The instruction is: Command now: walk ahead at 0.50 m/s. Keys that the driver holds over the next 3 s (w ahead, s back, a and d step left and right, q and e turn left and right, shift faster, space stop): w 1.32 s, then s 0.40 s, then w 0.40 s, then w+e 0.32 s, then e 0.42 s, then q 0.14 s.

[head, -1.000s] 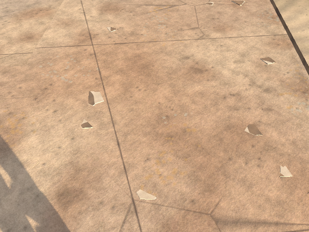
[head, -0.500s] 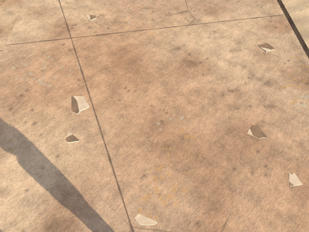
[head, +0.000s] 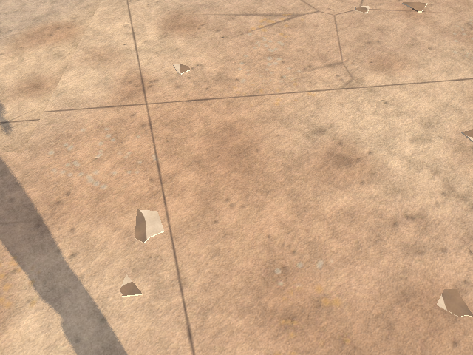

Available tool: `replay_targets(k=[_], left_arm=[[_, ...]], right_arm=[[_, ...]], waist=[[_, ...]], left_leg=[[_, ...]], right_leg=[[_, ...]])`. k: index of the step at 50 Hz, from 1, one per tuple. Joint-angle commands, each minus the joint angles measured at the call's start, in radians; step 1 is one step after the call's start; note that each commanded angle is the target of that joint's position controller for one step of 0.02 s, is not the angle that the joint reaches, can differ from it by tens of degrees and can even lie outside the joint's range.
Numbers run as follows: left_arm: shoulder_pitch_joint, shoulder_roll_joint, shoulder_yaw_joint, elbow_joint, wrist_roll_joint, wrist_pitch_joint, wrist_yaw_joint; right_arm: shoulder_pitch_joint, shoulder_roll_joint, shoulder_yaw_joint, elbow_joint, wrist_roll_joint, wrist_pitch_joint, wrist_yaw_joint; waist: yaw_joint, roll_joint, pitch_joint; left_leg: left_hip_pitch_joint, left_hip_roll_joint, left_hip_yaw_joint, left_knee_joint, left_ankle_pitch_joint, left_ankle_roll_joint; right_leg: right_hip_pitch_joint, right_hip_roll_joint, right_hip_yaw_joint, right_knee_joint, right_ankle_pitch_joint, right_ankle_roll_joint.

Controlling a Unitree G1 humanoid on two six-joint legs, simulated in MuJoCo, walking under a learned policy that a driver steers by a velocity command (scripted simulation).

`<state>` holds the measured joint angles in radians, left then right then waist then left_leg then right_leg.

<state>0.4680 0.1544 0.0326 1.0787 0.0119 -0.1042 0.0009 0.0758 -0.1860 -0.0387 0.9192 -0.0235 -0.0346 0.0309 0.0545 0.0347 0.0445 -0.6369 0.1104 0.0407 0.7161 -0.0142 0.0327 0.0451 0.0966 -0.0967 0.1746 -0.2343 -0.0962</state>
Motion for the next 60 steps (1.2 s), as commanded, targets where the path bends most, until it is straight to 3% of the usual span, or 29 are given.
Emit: replay_targets(k=[1,3,5,6,7,8,9,10,11,12,14,15,19,25,30,33,34,35,36,37,38,39,40,42,44,47,52,57,60], left_arm=[[0.090,0.127,0.018,-0.011,0.005,-0.007,0.009],[0.091,0.137,0.020,-0.005,0.012,-0.004,0.015],[0.056,0.154,0.024,-0.008,0.015,-0.003,0.021],[0.041,0.167,0.028,-0.008,0.017,-0.001,0.022],[0.019,0.171,0.029,-0.011,0.013,0.004,0.021],[0.008,0.153,0.022,-0.031,0.002,0.003,0.018],[0.109,0.054,0.002,-0.061,-0.044,0.004,0.004],[0.082,0.126,0.025,-0.052,-0.021,0.006,0.004],[-0.015,0.137,0.033,-0.082,-0.010,0.008,0.003],[-0.072,0.124,0.029,-0.096,-0.004,0.003,-0.001],[-0.070,0.091,0.030,-0.093,0.020,0.023,-0.009],[-0.053,0.073,0.028,-0.087,0.025,0.036,-0.016],[-0.165,0.078,0.029,-0.132,0.028,0.062,-0.030],[-0.416,0.074,0.015,-0.220,0.012,0.059,-0.034],[-0.520,0.090,0.013,-0.265,0.010,0.048,-0.031],[-0.439,0.112,0.025,-0.251,0.010,0.034,-0.022],[-0.325,0.128,0.036,-0.215,0.012,0.027,-0.015],[-0.150,0.154,0.051,-0.156,0.023,0.017,-0.006],[0.028,0.241,0.075,-0.124,0.049,0.010,0.005],[0.039,0.320,0.094,-0.119,0.047,0.018,-0.003],[-0.065,0.265,0.085,-0.136,0.011,0.032,-0.009],[-0.167,0.199,0.064,-0.153,0.003,0.030,-0.012],[-0.207,0.149,0.050,-0.152,0.007,0.022,-0.015],[-0.205,0.099,0.033,-0.126,0.002,0.010,-0.007],[-0.145,0.112,0.032,-0.100,-0.001,-0.005,-0.002],[-0.091,0.146,0.036,-0.083,-0.004,-0.010,0.000],[-0.007,0.137,0.026,-0.065,-0.004,-0.006,0.000],[0.073,0.141,0.022,-0.034,0.005,-0.003,0.009],[0.066,0.156,0.026,-0.024,0.013,0.002,0.018]], right_arm=[[-0.126,-0.040,-0.001,-0.085,0.004,-0.017,0.000],[-0.145,-0.050,-0.004,-0.100,0.003,-0.024,-0.001],[-0.085,-0.067,-0.013,-0.090,0.002,-0.033,-0.008],[0.006,-0.084,-0.023,-0.063,0.001,-0.038,-0.015],[0.169,-0.102,-0.037,-0.008,-0.004,-0.047,-0.024],[0.346,-0.157,-0.057,0.039,-0.027,-0.056,-0.035],[0.456,-0.270,-0.087,0.048,-0.048,-0.054,-0.037],[0.390,-0.244,-0.083,0.048,-0.012,-0.039,-0.024],[0.269,-0.198,-0.069,0.033,0.007,-0.037,-0.021],[0.204,-0.129,-0.051,0.023,0.008,-0.044,-0.016],[0.182,-0.060,-0.028,0.044,0.010,-0.056,-0.023],[0.205,-0.053,-0.023,0.057,0.009,-0.063,-0.026],[0.294,-0.108,-0.029,0.087,0.013,-0.079,-0.030],[0.399,-0.104,-0.019,0.105,0.013,-0.077,-0.031],[0.462,-0.117,-0.020,0.133,0.002,-0.072,-0.043],[0.423,-0.140,-0.027,0.133,-0.004,-0.067,-0.052],[0.409,-0.149,-0.030,0.133,-0.005,-0.063,-0.052],[0.394,-0.143,-0.028,0.127,0.001,-0.059,-0.050],[0.400,-0.107,-0.016,0.092,0.011,-0.059,-0.046],[0.532,-0.015,-0.004,0.088,0.050,-0.058,-0.033],[0.437,-0.112,-0.026,0.087,0.023,-0.053,-0.037],[0.340,-0.113,-0.030,0.056,0.017,-0.057,-0.031],[0.305,-0.095,-0.027,0.051,0.016,-0.061,-0.029],[0.326,-0.063,-0.024,0.061,-0.010,-0.037,-0.020],[0.324,-0.048,-0.025,0.059,-0.015,-0.018,-0.010],[0.210,-0.057,-0.025,0.020,-0.016,-0.001,-0.002],[0.011,-0.058,-0.016,-0.046,-0.002,-0.003,0.002],[-0.119,-0.055,-0.004,-0.092,0.002,-0.012,-0.001],[-0.126,-0.070,-0.008,-0.108,0.002,-0.024,-0.004]], waist=[[0.012,-0.101,0.068],[0.005,-0.105,0.072],[-0.039,-0.116,0.042],[-0.079,-0.124,-0.006],[-0.150,-0.101,-0.087],[-0.213,-0.065,-0.192],[-0.187,0.157,-0.343],[-0.164,0.087,-0.344],[-0.115,0.038,-0.173],[-0.096,-0.011,-0.079],[-0.036,0.008,-0.012],[-0.024,0.021,-0.016],[-0.022,0.019,0.018],[-0.083,0.027,0.056],[-0.106,0.038,0.071],[-0.051,0.047,0.029],[-0.003,0.044,-0.030],[0.068,0.011,-0.123],[0.116,-0.093,-0.257],[0.044,-0.315,-0.354],[0.025,-0.131,-0.263],[-0.002,-0.090,-0.120],[-0.027,-0.049,-0.059],[-0.078,-0.079,-0.029],[-0.090,-0.083,-0.029],[-0.081,-0.081,0.013],[-0.035,-0.086,0.049],[0.003,-0.102,0.065],[-0.016,-0.106,0.066]], left_leg=[[-0.018,-0.046,0.050,-0.088,0.017,0.015],[-0.008,-0.059,0.051,-0.130,-0.035,0.039],[0.105,-0.101,0.068,-0.171,-0.116,0.075],[0.215,-0.135,0.077,-0.190,-0.149,0.095],[0.402,-0.159,0.089,-0.256,-0.106,0.118],[0.670,-0.039,-0.035,-0.259,-0.129,0.160],[0.978,0.281,-0.522,-0.319,-0.234,0.296],[0.943,0.305,-0.721,-0.436,-0.236,0.313],[0.792,0.265,-0.547,-0.452,-0.282,0.273],[0.652,0.222,-0.432,-0.495,-0.219,0.240],[0.496,0.129,-0.267,-0.544,-0.112,0.170],[0.471,0.112,-0.227,-0.554,-0.068,0.163],[0.475,0.086,-0.147,-0.596,0.035,0.173],[0.565,0.057,-0.078,-0.607,0.166,0.156],[0.724,0.105,-0.068,-0.556,0.281,0.162],[0.766,0.119,-0.042,-0.418,0.568,0.137],[0.760,0.105,-0.027,-0.284,0.663,0.125],[0.674,0.063,0.007,-0.083,0.596,0.105],[0.459,0.005,0.045,0.228,0.229,0.085],[0.109,-0.196,0.032,0.572,-0.526,0.050],[0.020,-0.130,-0.099,0.626,-0.463,0.069],[-0.003,-0.087,-0.094,0.588,-0.361,0.072],[0.032,-0.054,-0.090,0.531,-0.298,0.069],[0.124,-0.020,-0.082,0.445,-0.260,0.050],[0.133,-0.019,-0.062,0.411,-0.245,0.032],[0.031,0.004,-0.035,0.331,-0.159,0.005],[-0.035,-0.002,0.006,0.097,-0.018,-0.019],[-0.022,-0.044,0.044,-0.077,0.006,0.009],[0.018,-0.068,0.049,-0.140,-0.079,0.050]], right_leg=[[0.015,-0.281,0.123,-0.027,0.486,-0.095],[0.078,-0.307,0.121,0.012,0.569,-0.100],[0.099,-0.316,0.100,0.106,0.795,-0.084],[0.100,-0.312,0.091,0.210,0.919,-0.072],[0.061,-0.283,0.063,0.388,0.924,-0.053],[-0.127,-0.247,0.044,0.630,0.680,-0.037],[-0.490,-0.078,-0.018,1.047,0.085,0.015],[-0.615,-0.036,0.127,1.179,-0.253,0.000],[-0.678,-0.104,0.151,1.177,-0.169,-0.007],[-0.664,-0.140,0.148,1.118,-0.096,-0.006],[-0.577,-0.186,0.139,1.008,-0.042,0.008],[-0.546,-0.189,0.131,0.983,-0.032,0.018],[-0.640,-0.212,0.090,0.889,0.060,0.053],[-0.691,-0.195,0.034,0.574,0.231,0.076],[-0.686,-0.160,0.017,0.429,0.200,0.035],[-0.537,-0.105,-0.003,0.367,0.086,-0.015],[-0.406,-0.070,-0.016,0.332,0.073,-0.035],[-0.182,-0.073,-0.006,0.284,0.119,-0.062],[0.082,-0.302,0.244,0.280,0.056,-0.114],[0.299,-0.548,0.745,0.137,0.005,-0.262],[0.199,-0.485,0.723,0.092,-0.098,-0.221],[0.048,-0.451,0.558,0.071,-0.072,-0.185],[-0.063,-0.405,0.456,0.035,0.040,-0.154],[-0.180,-0.330,0.310,0.000,0.160,-0.104],[-0.193,-0.312,0.260,-0.015,0.256,-0.105],[-0.180,-0.297,0.211,-0.055,0.270,-0.106],[-0.112,-0.267,0.151,-0.066,0.380,-0.085],[0.019,-0.289,0.123,-0.030,0.500,-0.090],[0.095,-0.322,0.117,0.035,0.642,-0.092]])
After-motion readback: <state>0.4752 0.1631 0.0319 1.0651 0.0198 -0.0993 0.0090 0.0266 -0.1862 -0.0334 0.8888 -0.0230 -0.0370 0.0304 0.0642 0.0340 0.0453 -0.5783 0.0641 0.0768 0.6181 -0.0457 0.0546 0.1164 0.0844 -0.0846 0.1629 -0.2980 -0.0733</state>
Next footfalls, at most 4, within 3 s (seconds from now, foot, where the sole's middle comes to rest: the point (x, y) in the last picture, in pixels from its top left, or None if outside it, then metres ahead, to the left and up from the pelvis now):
0.16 left None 0.27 0.11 -0.78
0.70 right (288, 319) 0.58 -0.07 -0.78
1.28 left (236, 225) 0.89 0.10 -0.78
1.74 right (287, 209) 0.97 -0.07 -0.78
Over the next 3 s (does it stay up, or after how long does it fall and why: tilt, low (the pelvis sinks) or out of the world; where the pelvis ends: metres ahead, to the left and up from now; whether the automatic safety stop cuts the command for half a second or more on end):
stays up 1.20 -0.04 0.00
